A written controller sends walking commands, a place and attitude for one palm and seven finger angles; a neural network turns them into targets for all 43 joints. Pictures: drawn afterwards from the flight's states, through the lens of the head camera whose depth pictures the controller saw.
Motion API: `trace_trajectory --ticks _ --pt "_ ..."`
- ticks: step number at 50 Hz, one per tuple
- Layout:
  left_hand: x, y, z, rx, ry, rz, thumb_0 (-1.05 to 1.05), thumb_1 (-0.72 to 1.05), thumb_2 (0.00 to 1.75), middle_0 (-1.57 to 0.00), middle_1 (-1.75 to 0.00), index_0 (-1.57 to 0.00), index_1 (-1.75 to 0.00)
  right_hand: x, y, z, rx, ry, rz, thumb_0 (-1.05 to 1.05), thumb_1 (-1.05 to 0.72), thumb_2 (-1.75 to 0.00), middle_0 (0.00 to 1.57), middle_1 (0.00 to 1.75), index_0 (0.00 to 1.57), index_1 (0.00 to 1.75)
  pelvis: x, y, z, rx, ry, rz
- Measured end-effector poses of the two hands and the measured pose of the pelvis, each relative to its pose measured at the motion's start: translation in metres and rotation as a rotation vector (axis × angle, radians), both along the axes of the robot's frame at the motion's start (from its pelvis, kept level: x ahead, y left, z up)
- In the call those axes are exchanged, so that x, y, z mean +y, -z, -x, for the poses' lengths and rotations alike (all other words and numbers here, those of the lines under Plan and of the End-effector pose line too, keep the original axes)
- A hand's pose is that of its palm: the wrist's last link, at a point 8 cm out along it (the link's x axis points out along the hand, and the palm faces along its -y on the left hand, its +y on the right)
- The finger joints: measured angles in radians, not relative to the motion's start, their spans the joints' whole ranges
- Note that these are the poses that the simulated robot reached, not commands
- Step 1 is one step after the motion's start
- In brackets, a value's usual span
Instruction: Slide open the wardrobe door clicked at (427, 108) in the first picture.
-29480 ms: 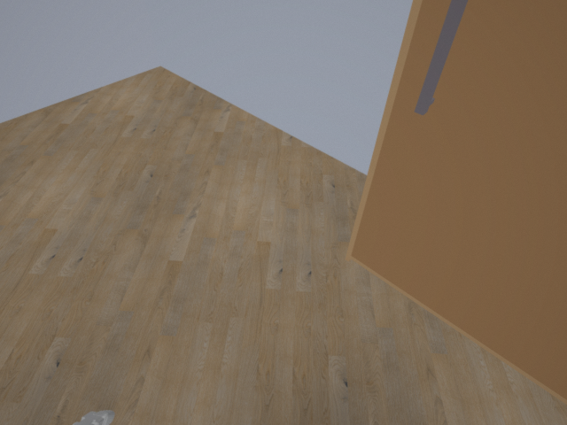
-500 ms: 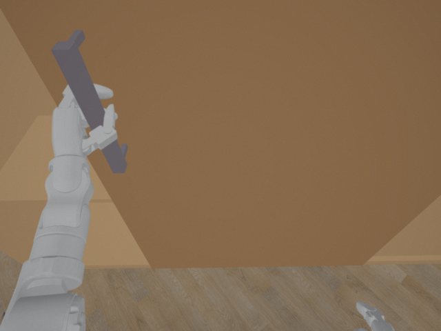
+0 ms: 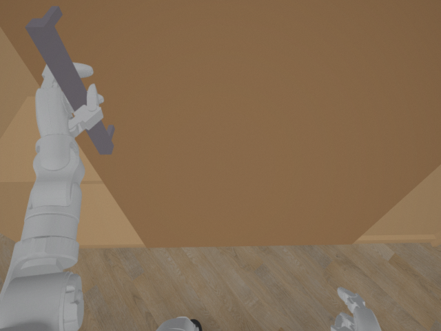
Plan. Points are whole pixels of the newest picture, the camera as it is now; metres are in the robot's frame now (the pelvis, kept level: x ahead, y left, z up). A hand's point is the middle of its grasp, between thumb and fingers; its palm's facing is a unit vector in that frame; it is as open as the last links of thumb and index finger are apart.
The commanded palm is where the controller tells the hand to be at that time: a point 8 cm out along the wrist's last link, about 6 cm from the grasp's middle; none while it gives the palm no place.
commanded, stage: stop walking and hold the door there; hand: left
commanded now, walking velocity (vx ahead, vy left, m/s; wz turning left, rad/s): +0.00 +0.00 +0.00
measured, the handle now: (84, 92) +0.46 +0.27 +0.17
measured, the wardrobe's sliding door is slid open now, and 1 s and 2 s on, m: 0.50 0.50 0.50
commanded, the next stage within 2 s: loosen the grip on the handle in 0.20 s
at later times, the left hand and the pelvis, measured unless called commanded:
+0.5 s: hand (83, 109) +0.41 +0.25 +0.18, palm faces +0.36 -0.92 -0.12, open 8.1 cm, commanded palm +0.38 +0.29 +0.16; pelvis -0.01 -0.01 +0.00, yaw +1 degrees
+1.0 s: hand (94, 108) +0.42 +0.24 +0.17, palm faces +0.36 -0.92 -0.16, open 14.5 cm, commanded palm +0.38 +0.29 +0.17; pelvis -0.01 +0.02 -0.01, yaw -3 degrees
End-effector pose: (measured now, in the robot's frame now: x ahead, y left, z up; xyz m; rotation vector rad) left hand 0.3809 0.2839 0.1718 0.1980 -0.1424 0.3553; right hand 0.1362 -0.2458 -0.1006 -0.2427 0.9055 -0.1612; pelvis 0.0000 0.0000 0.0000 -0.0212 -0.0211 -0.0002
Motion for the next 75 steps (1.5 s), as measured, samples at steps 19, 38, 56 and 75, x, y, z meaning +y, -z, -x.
trace_trajectory --ticks 19,38,56,75 --pt "0.014 -0.007 -0.006 0.067 0.017 0.003 -0.14 0.56 0.75 -0.45 -1.4 -0.33 -1.4 -0.022 -0.004 0.027 0.007 0.038 0.026 0.01 -0.91 -0.9 0.21 0.3 0.2 0.3 -0.007 0.0 0.0 0.026 -0.012 -0.013" --pt "0.008 0.0 -0.002 -0.006 0.023 0.022 0.0 -0.43 0.26 -0.38 -1.3 -0.33 -1.29 -0.012 -0.001 0.088 0.002 0.087 0.044 0.01 -0.91 -0.9 0.21 0.3 0.2 0.3 0.007 0.012 0.028 0.067 0.035 -0.005" --pt "0.007 -0.002 -0.003 -0.016 0.004 0.002 -0.01 -0.55 0.2 -0.37 -1.24 -0.26 -1.16 0.013 -0.001 0.04 -0.063 0.063 0.021 0.01 -0.91 -0.9 0.21 0.3 0.2 0.3 0.015 0.008 -0.003 0.053 0.05 -0.003" --pt "0.073 -0.001 0.02 0.031 -0.128 0.003 -0.01 -0.55 0.2 -0.3 -1.17 -0.28 -1.17 -0.013 -0.012 -0.015 -0.074 0.045 0.06 0.01 -0.91 -0.9 0.21 0.3 0.2 0.3 -0.001 0.005 -0.034 0.08 0.043 -0.008"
